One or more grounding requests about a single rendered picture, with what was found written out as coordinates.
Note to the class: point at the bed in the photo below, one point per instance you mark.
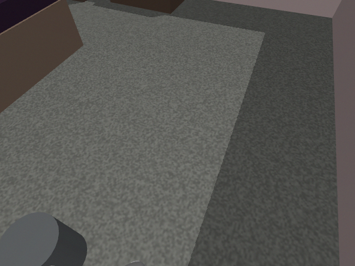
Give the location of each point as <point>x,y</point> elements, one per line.
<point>36,36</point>

